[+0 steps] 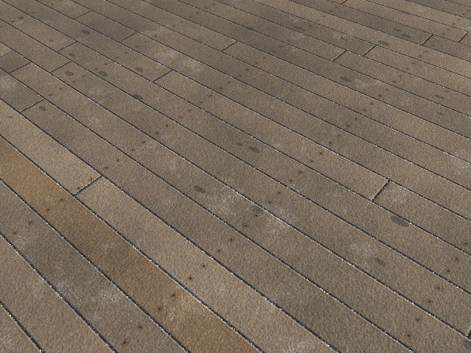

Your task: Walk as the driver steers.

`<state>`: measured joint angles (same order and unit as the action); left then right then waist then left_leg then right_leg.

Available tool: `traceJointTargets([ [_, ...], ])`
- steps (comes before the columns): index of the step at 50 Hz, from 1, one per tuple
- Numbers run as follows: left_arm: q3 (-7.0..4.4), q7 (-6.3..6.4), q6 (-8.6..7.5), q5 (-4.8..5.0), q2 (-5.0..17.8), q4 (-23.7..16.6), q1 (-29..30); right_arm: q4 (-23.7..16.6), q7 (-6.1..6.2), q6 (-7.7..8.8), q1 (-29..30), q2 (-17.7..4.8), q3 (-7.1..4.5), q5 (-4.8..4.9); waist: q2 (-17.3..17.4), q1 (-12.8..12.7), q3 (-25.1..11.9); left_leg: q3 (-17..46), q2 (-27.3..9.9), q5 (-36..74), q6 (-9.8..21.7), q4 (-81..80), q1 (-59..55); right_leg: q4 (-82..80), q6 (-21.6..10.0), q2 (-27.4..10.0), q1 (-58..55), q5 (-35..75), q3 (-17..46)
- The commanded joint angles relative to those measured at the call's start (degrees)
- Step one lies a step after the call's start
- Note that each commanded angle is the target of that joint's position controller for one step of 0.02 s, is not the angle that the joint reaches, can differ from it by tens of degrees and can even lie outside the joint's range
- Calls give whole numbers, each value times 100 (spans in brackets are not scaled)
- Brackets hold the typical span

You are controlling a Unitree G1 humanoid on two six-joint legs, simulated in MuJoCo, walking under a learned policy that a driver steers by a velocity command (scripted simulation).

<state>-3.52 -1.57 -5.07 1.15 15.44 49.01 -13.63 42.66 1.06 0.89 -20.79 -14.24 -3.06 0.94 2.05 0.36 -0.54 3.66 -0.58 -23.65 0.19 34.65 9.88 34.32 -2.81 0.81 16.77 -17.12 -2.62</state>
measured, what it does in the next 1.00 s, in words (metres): walks ahead: left foot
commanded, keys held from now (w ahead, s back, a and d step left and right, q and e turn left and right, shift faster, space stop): w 0.54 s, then w+e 0.46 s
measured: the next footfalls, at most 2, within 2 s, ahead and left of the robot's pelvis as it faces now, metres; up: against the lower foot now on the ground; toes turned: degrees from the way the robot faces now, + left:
left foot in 0.48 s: +0.40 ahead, +0.13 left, +0.00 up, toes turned +1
right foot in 1.04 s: +0.68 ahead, -0.13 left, +0.00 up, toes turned -16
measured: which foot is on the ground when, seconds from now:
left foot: up 0.00-0.46, down 0.48-1.00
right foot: down 0.00-0.48, up 0.50-1.00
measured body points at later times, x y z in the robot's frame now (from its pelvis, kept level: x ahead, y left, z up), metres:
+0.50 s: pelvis +0.24 +0.03 -0.01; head +0.28 +0.03 +0.44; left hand +0.19 +0.31 -0.14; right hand +0.49 -0.19 -0.07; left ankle +0.37 +0.13 -0.73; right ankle +0.01 -0.09 -0.70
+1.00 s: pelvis +0.51 +0.01 +0.00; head +0.54 -0.01 +0.45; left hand +0.75 +0.19 -0.09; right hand +0.48 -0.28 -0.14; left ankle +0.37 +0.13 -0.73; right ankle +0.64 -0.13 -0.71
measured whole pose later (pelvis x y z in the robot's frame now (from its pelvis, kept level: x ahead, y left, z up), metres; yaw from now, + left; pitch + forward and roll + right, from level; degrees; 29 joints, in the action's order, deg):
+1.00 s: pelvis +0.51 +0.01 +0.00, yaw -12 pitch +2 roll +2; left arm -2.2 -3.4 -2.4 1.1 13.9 41.0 -5.0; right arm 50.2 0.5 3.6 -18.4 -15.7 -3.7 0.5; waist -1.4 3.8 1.4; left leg -13.2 0.9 -22.7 -0.6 14.7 -6.5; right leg 35.4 -4.0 -3.1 34.4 -3.7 -1.8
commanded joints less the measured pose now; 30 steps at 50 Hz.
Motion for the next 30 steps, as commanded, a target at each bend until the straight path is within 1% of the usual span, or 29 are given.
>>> traceJointTargets([
  [1, -312, -49, -122, -87, 1272, 116, -1661, -919, 51, 292, 986, -457, -103, 58, -1906, -834, -81, 59, 452, -955, 14, 2553, 3344, -2288, -1475, -2233, -2574, -871, 4352],
  [2, -203, -18, -145, -100, 983, 14, -1252, -849, 27, 361, 846, -671, -174, 152, -1235, -575, 227, 375, 94, -733, 126, 3225, 3771, -2234, -1452, -2295, -2428, -1067, 4112],
  [3, -146, 15, -136, -91, 795, -107, -933, -749, -19, 395, 815, -648, -168, 145, -891, -447, 377, 294, -142, -166, 226, 3316, 3873, -2215, -1245, -2032, -2252, -1063, 3481],
  [4, -119, 28, -120, -90, 758, -159, -744, -714, -41, 423, 876, -599, -170, 82, -675, -383, 455, 188, -310, 343, 281, 3156, 3933, -2310, -1084, -1848, -2113, -800, 3018],
  [5, -61, 36, -102, -99, 641, -176, -645, -698, -54, 424, 969, -592, -197, 18, -612, -339, 475, 138, -465, 734, 295, 2952, 3798, -2394, -923, -1662, -1976, -252, 2584],
  [6, -17, 38, -77, -116, 548, -153, -674, -692, -94, 413, 957, -534, -198, 2, -734, -304, 421, 44, -516, 1001, 263, 2794, 3565, -2460, -836, -1491, -1837, 267, 2203],
  [7, 0, 44, -64, -108, 523, -119, -757, -677, -128, 396, 951, -470, -187, -10, -770, -303, 375, -78, -512, 1188, 206, 2662, 3493, -2490, -821, -1375, -1824, 848, 1888],
  [8, 3, 56, -53, -97, 550, -80, -852, -695, -146, 379, 1019, -429, -179, -24, -725, -315, 350, -180, -503, 1341, 140, 2476, 3506, -2498, -828, -1312, -1846, 1381, 1634],
  [10, -5, 101, -15, -92, 657, -30, -949, -821, -162, 361, 1363, -313, -128, -29, -590, -372, 394, -302, -478, 1644, 20, 1853, 3529, -2539, -834, -1244, -1808, 2084, 1287],
  [12, -4, 152, 28, -92, 732, -3, -986, -949, -200, 386, 1762, -186, -60, -13, -611, -461, 458, -397, -416, 2137, -44, 1056, 3270, -2605, -776, -1141, -1608, 2226, 981],
  [13, -6, 170, 39, -85, 770, 14, -1030, -1001, -228, 403, 1952, -165, -38, 5, -655, -516, 509, -443, -372, 2390, -57, 692, 3102, -2652, -760, -1113, -1505, 2149, 882],
  [16, -20, 188, 61, -32, 846, 108, -1231, -1134, -318, 438, 2402, -222, -23, 53, -665, -622, 703, -509, -253, 2742, -35, 37, 2780, -2725, -791, -1247, -1447, 1902, 821],
  [18, -40, 189, 87, 7, 869, 177, -1276, -1221, -372, 465, 2567, -294, -33, 71, -679, -568, 794, -433, -231, 2650, 101, -226, 2766, -2623, -751, -1428, -1720, 2083, 831],
  [19, -59, 192, 103, 18, 894, 198, -1263, -1246, -395, 480, 2590, -350, -47, 67, -687, -504, 780, -426, -205, 2507, 196, -330, 2723, -2501, -710, -1505, -1897, 2351, 817],
  [20, -84, 198, 118, 19, 942, 201, -1217, -1238, -407, 491, 2506, -434, -75, 57, -717, -392, 683, -456, -137, 2334, 300, -419, 2520, -2291, -652, -1543, -2055, 2913, 775],
  [21, -116, 206, 134, 9, 1022, 192, -1169, -1188, -398, 491, 2278, -554, -126, 37, -802, -224, 458, -548, 4, 2144, 409, -436, 2112, -1941, -594, -1537, -2182, 3861, 721],
  [22, -145, 214, 165, -3, 1095, 179, -1093, -1055, -365, 479, 1760, -711, -210, 20, -879, 93, 70, -690, 187, 2047, 554, -473, 1377, -1287, -523, -1454, -2210, 4909, 607],
  [23, -123, 226, 201, -35, 1036, 146, -1020, -771, -304, 451, 813, -929, -330, 18, -804, 572, -528, -767, 275, 2164, 737, -543, 68, -177, -372, -1203, -1847, 5358, 413],
  [24, -34, 242, 199, -151, 821, -5, -1020, -545, -215, 410, -289, -1271, -420, -54, -247, 938, -1398, 405, -767, 2079, 1081, -269, -1902, 1607, -206, -926, -460, 3651, 310],
  [25, 229, 174, 84, -123, -85, -69, -1901, -415, -269, 438, -457, -1680, -457, -106, 1494, 362, -2350, 3431, -2186, 548, 2045, -1068, -3628, 3655, 114, 259, 1604, -1146, 539],
  [26, 67, 119, -51, 35, 620, 11, -1476, -407, -258, 430, -440, -1050, -321, -66, 1003, 632, -2156, 4040, -2086, -289, 1891, -1759, -3354, 4283, 51, 65, 2257, -1446, 1180],
  [27, -26, 99, -122, 169, 913, -248, -776, -406, -236, 434, 55, -888, -244, -39, 704, 552, -1065, 3077, -1888, -40, 1593, -1868, -2480, 4319, -3, -232, 2637, -964, 965],
  [28, -6, 129, -148, 149, 833, -317, -453, -427, -233, 438, 463, -789, -205, -58, 94, 361, -589, 2306, -1712, 665, 1438, -1988, -1567, 4058, -7, -528, 2436, -417, 841],
  [29, -25, 149, -119, 65, 757, -319, -349, -417, -255, 468, 727, -651, -171, -109, -53, 171, -273, 1741, -1493, 1282, 1353, -2152, -864, 3743, 29, -704, 2201, -100, 802],
  [30, -44, 152, -39, 50, 686, -269, -532, -386, -264, 521, 872, -535, -141, -170, 114, -44, -232, 1331, -1340, 1549, 1281, -2340, -442, 3575, 43, -869, 1831, 127, 876],
])
Velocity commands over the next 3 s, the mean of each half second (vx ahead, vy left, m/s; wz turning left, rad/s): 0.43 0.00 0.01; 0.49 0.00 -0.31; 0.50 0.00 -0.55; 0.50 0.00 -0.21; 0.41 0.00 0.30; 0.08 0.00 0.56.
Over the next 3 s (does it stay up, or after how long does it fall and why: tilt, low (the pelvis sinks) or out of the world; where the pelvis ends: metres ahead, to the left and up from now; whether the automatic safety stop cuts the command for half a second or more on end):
stays up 1.31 -0.42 0.00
